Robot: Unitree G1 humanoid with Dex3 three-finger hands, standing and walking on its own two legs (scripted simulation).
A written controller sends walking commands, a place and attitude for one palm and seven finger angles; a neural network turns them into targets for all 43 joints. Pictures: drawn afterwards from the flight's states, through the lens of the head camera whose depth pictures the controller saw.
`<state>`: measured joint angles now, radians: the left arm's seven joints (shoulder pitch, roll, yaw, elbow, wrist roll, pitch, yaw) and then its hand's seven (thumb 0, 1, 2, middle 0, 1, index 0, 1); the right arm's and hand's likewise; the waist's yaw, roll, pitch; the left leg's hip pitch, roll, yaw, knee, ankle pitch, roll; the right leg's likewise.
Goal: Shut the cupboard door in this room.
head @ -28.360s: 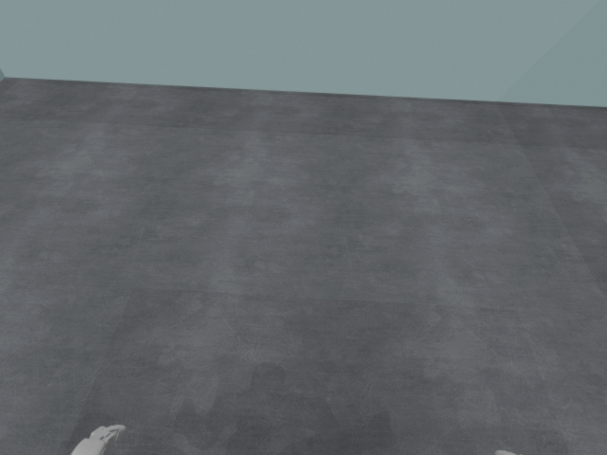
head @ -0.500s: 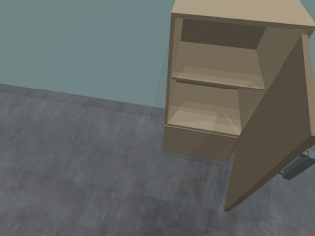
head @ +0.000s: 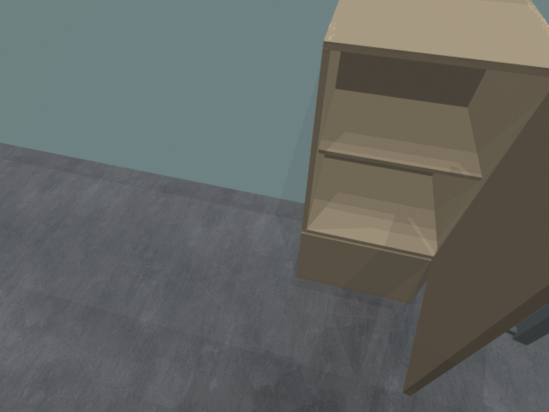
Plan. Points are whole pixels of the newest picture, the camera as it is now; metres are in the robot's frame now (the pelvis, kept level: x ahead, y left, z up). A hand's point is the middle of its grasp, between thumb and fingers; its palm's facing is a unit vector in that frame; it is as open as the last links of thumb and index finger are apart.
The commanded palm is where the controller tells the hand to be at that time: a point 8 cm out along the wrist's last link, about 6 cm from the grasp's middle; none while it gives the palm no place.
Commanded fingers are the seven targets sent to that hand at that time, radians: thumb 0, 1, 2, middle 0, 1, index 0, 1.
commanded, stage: turn or walk to find it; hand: left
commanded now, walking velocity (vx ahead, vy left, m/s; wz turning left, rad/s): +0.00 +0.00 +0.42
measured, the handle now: (528, 315) +0.28 -0.36 +0.00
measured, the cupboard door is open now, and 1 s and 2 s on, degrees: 78 78 78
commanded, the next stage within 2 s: stand and wait in 1.06 s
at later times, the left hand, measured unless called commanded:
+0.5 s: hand out of the picture +0.03 +0.21 -0.18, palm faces +0.17 -0.96 -0.24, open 7.4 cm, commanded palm none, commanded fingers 0.00 0.90 0.90 -0.20 -0.30 -0.20 -0.30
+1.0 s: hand out of the picture -0.04 +0.12 -0.15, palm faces +0.41 -0.87 -0.28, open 7.4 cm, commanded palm none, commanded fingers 0.00 0.90 0.90 -0.20 -0.30 -0.20 -0.30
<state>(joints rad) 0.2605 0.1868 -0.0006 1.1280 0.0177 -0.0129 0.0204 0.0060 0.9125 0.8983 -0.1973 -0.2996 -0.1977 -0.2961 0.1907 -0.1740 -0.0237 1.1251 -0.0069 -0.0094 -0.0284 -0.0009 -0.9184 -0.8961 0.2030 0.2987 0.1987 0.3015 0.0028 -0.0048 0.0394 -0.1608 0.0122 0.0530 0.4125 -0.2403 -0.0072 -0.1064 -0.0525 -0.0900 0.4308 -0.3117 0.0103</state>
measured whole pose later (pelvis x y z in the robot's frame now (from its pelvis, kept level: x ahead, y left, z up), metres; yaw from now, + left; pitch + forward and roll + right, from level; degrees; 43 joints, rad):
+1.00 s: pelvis +0.00 -0.07 +0.00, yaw +25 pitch +1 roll +3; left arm 0.25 0.18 0.03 0.93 0.03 0.00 0.01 0.01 0.91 0.90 -0.20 -0.30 -0.20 -0.30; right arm 0.14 -0.27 -0.08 0.97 -0.02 0.08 0.01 0.00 -0.91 -0.90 0.20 0.30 0.19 0.30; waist 0.01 0.01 0.10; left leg -0.45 0.02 -0.03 1.04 -0.39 -0.07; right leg -0.23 -0.09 -0.19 0.50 -0.29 -0.05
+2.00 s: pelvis -0.03 -0.06 -0.02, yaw +43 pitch +0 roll +0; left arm 0.20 0.23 0.05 0.96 0.03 0.02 0.01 0.01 0.91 0.90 -0.20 -0.30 -0.20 -0.30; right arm 0.17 -0.22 -0.06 1.00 -0.01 0.04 0.01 0.00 -0.91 -0.90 0.20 0.30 0.19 0.30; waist 0.00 -0.03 0.11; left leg -0.27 0.04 0.07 0.60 -0.31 -0.04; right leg -0.27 -0.16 -0.27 0.63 -0.33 0.02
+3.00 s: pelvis -0.02 -0.12 -0.01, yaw +69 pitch +0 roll +1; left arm 0.29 0.22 0.05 0.99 0.03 0.01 0.01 0.01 0.91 0.90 -0.20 -0.30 -0.20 -0.30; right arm 0.08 -0.22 -0.05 0.97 -0.01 0.06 0.01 0.00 -0.91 -0.90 0.20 0.30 0.19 0.30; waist 0.05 -0.03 0.11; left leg -0.28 0.03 0.07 0.67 -0.40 -0.04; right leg -0.25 -0.14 -0.32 0.57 -0.31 -0.03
